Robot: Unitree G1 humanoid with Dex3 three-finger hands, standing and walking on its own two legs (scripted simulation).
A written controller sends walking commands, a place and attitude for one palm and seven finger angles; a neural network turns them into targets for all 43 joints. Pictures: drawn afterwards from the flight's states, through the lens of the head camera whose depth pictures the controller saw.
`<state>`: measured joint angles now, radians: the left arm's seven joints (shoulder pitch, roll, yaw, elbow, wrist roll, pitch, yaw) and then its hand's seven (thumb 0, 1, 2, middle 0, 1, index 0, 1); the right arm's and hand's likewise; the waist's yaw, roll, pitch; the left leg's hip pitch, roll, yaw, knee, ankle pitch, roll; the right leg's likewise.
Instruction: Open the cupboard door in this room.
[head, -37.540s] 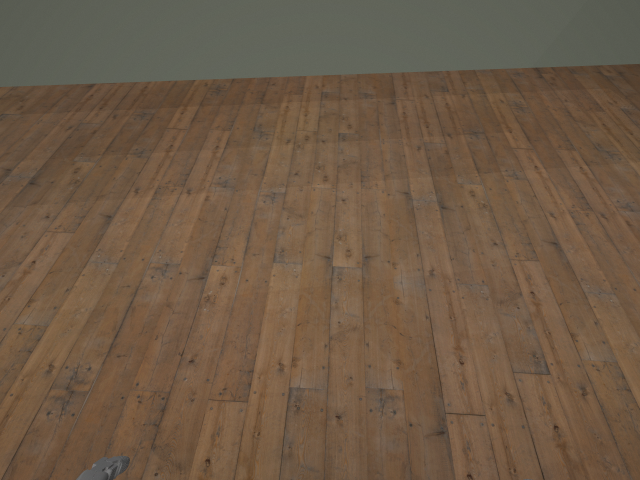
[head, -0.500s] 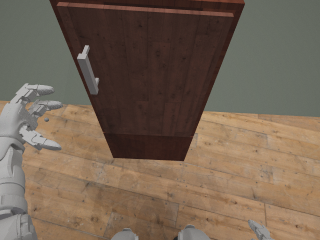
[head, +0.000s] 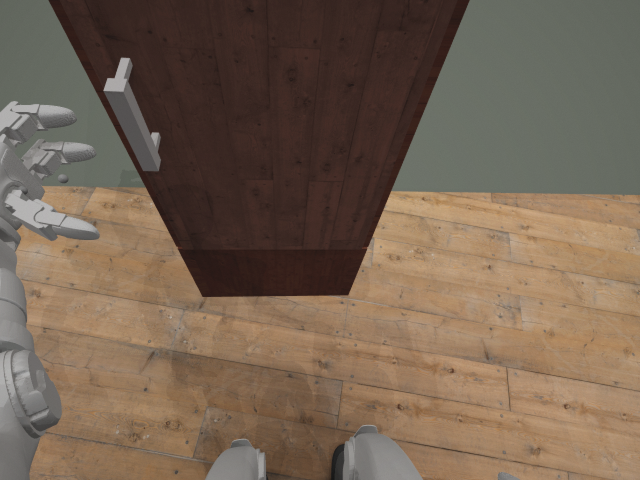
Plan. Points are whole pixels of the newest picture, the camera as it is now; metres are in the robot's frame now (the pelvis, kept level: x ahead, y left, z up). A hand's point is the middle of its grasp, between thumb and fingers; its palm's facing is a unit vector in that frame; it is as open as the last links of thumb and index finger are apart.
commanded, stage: move the hooked fingers beside the handle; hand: left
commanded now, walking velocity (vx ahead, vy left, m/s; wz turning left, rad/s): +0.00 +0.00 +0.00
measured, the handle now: (139, 118) +0.55 +0.23 +0.07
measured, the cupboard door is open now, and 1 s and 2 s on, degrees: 0 0 0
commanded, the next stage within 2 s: slide the fingers in behind the handle in 1.20 s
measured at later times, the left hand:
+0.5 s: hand (72, 140) +0.49 +0.28 +0.09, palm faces -0.01 -1.00 -0.02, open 14.0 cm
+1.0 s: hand (61, 159) +0.47 +0.29 +0.08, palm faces -0.01 -1.00 -0.02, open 14.0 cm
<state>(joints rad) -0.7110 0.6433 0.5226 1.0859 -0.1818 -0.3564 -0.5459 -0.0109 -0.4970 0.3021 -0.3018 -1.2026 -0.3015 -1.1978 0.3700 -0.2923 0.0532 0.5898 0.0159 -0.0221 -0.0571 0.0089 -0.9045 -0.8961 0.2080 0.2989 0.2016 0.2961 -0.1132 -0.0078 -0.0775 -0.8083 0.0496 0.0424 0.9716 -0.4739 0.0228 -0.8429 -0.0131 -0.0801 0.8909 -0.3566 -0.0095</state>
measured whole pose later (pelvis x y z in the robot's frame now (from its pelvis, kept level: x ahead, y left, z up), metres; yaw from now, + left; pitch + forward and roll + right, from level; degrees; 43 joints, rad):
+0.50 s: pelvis +0.01 +0.00 +0.00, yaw -1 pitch +22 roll -3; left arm -0.88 0.76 0.55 1.21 -0.12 -0.34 -0.54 -0.01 -0.50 0.30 -0.30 -1.20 -0.30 -1.20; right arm 0.40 -0.30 0.06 0.58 0.00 0.07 -0.04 0.01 -0.91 -0.90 0.21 0.30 0.20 0.30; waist -0.17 0.00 -0.08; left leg -0.89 0.06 0.04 1.00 -0.49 0.03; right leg -0.91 0.00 -0.08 0.90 -0.36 -0.01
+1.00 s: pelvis +0.01 +0.01 +0.00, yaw +0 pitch +20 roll -3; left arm -0.82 0.73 0.53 1.19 -0.15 -0.35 -0.56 -0.01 -0.50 0.30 -0.30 -1.20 -0.30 -1.20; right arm 0.37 -0.30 0.06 0.56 0.00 0.09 -0.04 0.01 -0.91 -0.90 0.21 0.30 0.20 0.30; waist -0.14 0.00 -0.09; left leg -0.87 0.06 0.03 1.00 -0.49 0.03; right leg -0.88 0.00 -0.09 0.89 -0.36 0.00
